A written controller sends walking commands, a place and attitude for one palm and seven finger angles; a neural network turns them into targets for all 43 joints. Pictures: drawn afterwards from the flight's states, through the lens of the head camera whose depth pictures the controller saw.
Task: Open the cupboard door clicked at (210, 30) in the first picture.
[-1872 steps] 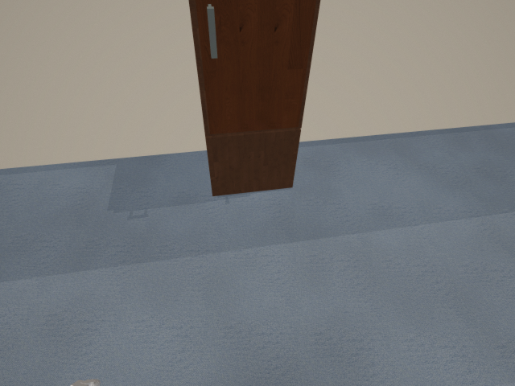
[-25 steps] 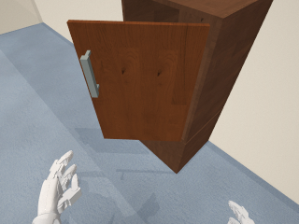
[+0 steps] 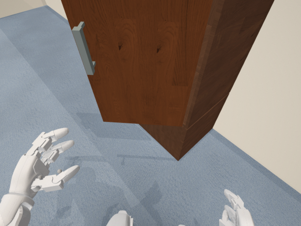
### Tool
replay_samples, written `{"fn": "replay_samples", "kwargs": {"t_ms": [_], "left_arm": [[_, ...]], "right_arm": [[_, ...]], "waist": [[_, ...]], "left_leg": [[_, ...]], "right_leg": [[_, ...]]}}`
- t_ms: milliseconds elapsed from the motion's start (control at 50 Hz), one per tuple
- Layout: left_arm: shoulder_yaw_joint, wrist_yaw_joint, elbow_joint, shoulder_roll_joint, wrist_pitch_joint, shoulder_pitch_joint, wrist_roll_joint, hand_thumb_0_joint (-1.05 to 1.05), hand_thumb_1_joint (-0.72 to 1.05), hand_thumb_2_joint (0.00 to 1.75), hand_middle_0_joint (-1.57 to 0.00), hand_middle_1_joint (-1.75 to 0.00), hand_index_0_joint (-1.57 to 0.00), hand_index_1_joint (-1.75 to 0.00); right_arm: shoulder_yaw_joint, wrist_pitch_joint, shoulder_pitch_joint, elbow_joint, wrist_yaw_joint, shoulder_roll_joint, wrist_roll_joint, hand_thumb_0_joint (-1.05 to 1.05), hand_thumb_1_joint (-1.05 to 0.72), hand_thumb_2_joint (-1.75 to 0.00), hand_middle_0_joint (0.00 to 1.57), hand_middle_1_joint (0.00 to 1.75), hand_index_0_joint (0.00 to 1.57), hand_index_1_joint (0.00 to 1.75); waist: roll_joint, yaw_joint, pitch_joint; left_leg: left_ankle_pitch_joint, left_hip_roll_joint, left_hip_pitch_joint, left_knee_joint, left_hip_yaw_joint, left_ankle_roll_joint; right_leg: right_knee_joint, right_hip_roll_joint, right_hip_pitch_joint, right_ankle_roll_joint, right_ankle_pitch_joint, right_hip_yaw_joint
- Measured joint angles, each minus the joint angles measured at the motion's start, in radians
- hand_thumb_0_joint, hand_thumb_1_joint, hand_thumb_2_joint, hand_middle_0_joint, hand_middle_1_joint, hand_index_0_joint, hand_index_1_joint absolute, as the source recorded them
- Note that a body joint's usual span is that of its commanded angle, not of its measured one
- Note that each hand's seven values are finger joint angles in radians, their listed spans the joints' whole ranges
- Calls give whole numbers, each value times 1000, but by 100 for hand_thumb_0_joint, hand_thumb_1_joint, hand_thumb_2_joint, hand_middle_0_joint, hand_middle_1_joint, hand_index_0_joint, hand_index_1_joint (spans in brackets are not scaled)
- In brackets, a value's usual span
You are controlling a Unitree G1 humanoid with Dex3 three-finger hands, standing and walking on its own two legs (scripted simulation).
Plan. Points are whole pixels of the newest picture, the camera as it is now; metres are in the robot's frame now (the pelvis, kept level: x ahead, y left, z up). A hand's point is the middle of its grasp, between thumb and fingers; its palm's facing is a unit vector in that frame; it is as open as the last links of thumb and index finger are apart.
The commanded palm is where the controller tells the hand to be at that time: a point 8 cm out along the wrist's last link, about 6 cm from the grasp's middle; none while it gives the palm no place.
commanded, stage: raise the hand with hooked fingers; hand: left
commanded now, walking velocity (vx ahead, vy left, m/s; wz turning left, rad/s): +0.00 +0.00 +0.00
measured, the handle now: (86, 49) +0.59 +0.24 +0.14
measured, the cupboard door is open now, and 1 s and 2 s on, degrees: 43 43 43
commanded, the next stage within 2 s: move the hooked fingers beside the handle in 1.40 s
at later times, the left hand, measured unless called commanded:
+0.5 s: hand (29, 143) +0.27 +0.29 +0.12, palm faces +0.03 -1.00 -0.05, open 13.2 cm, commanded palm +0.24 +0.34 +0.12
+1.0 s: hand (8, 111) +0.31 +0.32 +0.17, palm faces +0.04 -1.00 -0.05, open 14.0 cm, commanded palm +0.28 +0.36 +0.17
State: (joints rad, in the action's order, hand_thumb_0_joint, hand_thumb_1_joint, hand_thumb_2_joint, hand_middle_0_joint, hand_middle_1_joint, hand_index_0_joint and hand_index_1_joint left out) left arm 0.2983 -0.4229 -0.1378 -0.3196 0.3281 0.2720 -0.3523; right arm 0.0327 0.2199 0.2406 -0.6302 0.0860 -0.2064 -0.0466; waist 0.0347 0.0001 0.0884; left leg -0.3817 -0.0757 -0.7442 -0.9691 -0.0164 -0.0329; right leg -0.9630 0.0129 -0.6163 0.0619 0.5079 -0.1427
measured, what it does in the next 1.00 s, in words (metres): stands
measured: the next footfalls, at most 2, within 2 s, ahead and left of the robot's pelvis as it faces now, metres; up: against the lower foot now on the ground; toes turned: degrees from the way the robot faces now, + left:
none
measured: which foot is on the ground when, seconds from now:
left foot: down 0.00-1.00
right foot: down 0.00-1.00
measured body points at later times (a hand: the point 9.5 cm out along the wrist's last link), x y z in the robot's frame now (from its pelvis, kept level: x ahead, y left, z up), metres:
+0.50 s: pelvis +0.01 +0.04 +0.03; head +0.03 +0.05 +0.48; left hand +0.26 +0.34 +0.12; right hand +0.19 -0.20 -0.03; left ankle +0.06 +0.14 -0.68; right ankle -0.01 -0.08 -0.68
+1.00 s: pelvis +0.01 +0.04 +0.05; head +0.02 +0.04 +0.50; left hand +0.30 +0.38 +0.18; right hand +0.17 -0.20 -0.03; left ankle +0.06 +0.14 -0.68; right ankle -0.01 -0.08 -0.68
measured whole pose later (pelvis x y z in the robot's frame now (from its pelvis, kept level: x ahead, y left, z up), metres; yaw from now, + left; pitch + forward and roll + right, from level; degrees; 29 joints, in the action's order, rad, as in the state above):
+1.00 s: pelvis +0.01 +0.04 +0.05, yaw +0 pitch +2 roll -2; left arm 0.44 -0.47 -0.34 -0.47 0.07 -0.12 -0.34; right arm 0.06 0.22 0.27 -0.61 0.11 -0.27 -0.07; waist 0.03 -0.01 0.03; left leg -0.26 -0.03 -0.41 -0.63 0.04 0.03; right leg -0.59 -0.02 -0.28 0.00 0.34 -0.10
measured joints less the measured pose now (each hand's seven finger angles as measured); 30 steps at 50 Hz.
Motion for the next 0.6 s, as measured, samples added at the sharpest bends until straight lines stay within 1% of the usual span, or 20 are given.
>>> {"fn": "replay_samples", "kwargs": {"t_ms": [40,100,200,260,320,400,540,600], "left_arm": [[17,9,-9,0,-17,2,-9,1,24,61,-25,-72,-25,-72],[32,27,-8,9,-6,13,-16,1,17,58,-26,-77,-25,-77],[30,33,-14,16,22,6,-10,0,5,53,-27,-84,-26,-84],[22,35,-19,12,18,-11,-2,0,-2,50,-27,-89,-27,-89],[23,39,-17,0,5,-35,3,0,-9,47,-28,-93,-27,-93],[33,42,-19,-15,-24,-77,3,0,-18,43,-28,-99,-28,-99],[53,20,-46,-45,-121,-165,10,-1,-35,36,-29,-110,-29,-110],[62,11,-57,-56,-153,-197,13,-1,-40,34,-30,-113,-29,-114]], "right_arm": [[-6,4,27,-5,-1,-6,0,1,-90,-90,20,30,21,30],[-22,15,60,-10,-3,-25,-1,1,-90,-90,20,30,21,30],[-44,30,78,-18,0,-64,-6,2,-90,-90,20,30,21,30],[-47,38,70,-15,5,-77,-8,2,-91,-90,20,30,21,30],[-43,46,54,-5,7,-78,-9,2,-91,-90,20,30,20,30],[-26,50,29,15,5,-67,-10,1,-91,-90,20,30,20,30],[13,38,-7,46,1,-42,-11,1,-91,-90,20,30,21,30],[26,32,-15,52,1,-35,-11,1,-90,-90,20,30,21,30]], "waist": [[3,11,1],[2,18,2],[-5,14,-8],[-11,11,-17],[-18,7,-24],[-22,-1,-27],[-19,-20,-30],[-15,-26,-34]], "left_leg": [[13,2,27,36,16,2],[28,7,60,79,37,10],[38,15,95,114,52,25],[41,20,115,128,55,33],[45,24,139,145,57,40],[51,30,172,168,57,48],[65,41,224,210,54,58],[71,44,243,226,53,61]], "right_leg": [[29,-2,18,-5,-15,15],[65,-7,41,-14,-33,34],[105,-15,74,-28,-52,47],[127,-18,97,-35,-61,49],[151,-21,125,-41,-71,50],[187,-24,165,-49,-85,49],[248,-31,227,-60,-108,45],[270,-33,250,-63,-117,43]]}}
